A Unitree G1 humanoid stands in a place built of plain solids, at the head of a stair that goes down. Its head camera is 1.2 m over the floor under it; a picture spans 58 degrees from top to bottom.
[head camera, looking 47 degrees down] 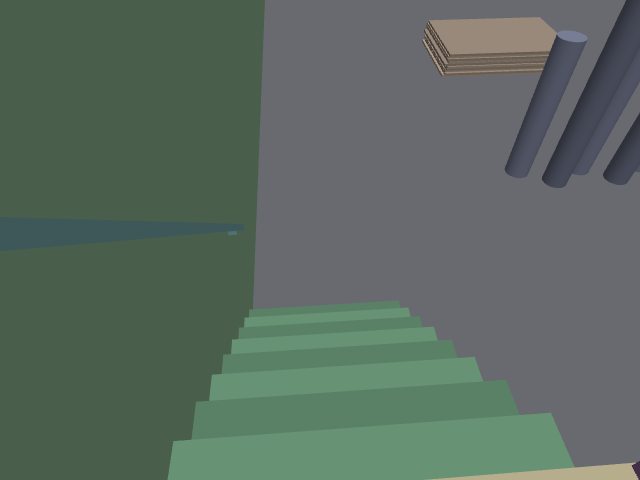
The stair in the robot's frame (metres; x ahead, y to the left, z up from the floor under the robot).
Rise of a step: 0.21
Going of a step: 0.21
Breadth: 1.21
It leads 4 degrees to the left of straight ahead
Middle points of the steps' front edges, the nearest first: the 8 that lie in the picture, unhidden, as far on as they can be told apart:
0.51 -0.15 -0.21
0.72 -0.13 -0.43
0.93 -0.12 -0.64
1.15 -0.10 -0.86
1.36 -0.09 -1.07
1.57 -0.07 -1.28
1.79 -0.06 -1.50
2.00 -0.04 -1.71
